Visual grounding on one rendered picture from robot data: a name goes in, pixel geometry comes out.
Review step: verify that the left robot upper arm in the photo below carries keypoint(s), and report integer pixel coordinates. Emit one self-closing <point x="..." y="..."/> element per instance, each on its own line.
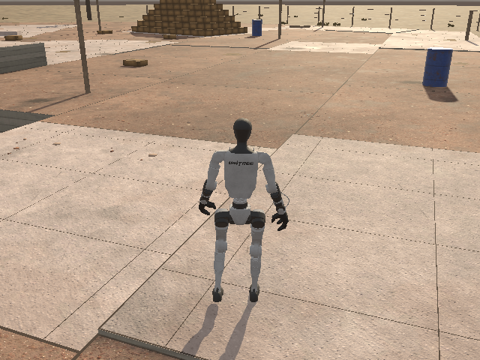
<point x="213" y="169"/>

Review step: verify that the robot left forearm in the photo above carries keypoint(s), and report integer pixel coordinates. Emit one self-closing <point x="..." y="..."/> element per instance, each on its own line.
<point x="204" y="199"/>

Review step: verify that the robot right forearm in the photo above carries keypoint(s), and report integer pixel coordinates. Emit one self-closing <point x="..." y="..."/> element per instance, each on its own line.
<point x="278" y="201"/>

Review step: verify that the right robot hand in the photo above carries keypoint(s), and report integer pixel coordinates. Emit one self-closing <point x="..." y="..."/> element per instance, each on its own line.
<point x="283" y="218"/>

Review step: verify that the right robot upper arm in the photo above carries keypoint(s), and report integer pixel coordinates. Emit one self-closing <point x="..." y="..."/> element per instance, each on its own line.
<point x="269" y="172"/>

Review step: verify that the left robot hand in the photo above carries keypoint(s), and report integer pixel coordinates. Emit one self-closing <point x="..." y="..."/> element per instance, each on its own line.
<point x="202" y="206"/>

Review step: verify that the robot left foot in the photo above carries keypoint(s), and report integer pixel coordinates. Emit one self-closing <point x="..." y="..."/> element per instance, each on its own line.
<point x="217" y="296"/>

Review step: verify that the robot head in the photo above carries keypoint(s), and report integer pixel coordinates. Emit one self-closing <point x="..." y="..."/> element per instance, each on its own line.
<point x="242" y="130"/>

